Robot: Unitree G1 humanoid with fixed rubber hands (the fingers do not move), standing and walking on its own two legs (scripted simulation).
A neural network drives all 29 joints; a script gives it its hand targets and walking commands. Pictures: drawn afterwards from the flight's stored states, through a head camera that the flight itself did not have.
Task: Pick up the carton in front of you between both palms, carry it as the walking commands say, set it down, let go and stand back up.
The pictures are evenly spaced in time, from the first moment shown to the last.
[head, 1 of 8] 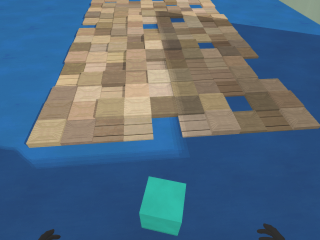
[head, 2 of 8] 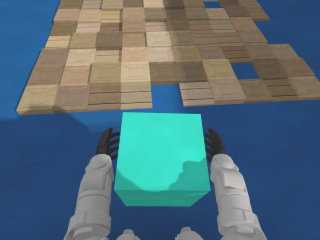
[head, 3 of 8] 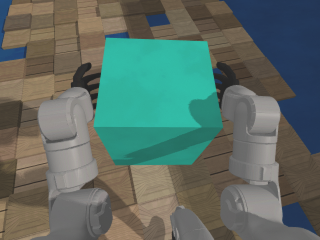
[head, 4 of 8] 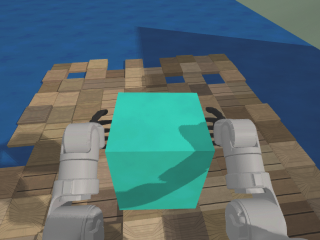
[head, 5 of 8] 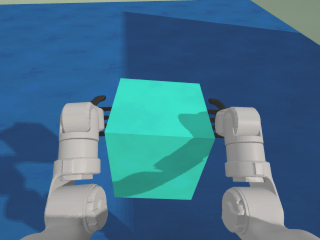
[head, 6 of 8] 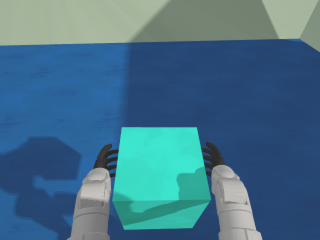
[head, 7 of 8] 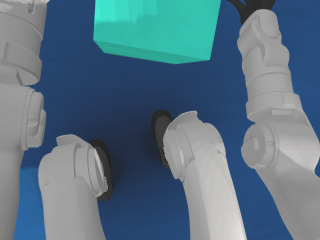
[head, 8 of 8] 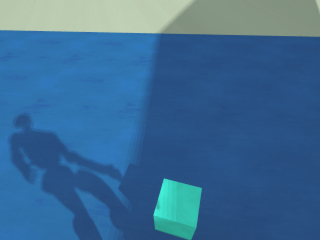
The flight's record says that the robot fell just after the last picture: no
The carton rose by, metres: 0.80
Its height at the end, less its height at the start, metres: +0.00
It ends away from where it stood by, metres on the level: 6.48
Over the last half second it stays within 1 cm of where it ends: yes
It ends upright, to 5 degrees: yes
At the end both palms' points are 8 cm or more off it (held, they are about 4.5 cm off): yes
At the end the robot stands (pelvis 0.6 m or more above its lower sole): yes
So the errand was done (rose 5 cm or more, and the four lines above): yes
